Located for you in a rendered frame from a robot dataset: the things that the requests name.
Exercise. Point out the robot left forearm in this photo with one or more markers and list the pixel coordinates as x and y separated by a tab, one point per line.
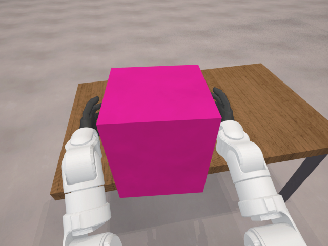
82	173

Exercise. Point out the right robot hand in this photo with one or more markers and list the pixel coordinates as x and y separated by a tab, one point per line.
222	104

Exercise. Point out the left robot upper arm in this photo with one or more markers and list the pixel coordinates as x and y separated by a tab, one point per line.
103	239

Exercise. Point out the left robot hand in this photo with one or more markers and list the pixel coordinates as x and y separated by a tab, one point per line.
90	116

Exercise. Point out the table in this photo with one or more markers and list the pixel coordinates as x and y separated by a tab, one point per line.
282	124

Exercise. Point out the right robot upper arm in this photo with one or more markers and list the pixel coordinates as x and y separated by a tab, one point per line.
277	234

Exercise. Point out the carton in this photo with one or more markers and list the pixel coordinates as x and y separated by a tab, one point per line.
158	126

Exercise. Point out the robot right forearm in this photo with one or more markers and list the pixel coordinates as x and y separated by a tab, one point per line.
257	194

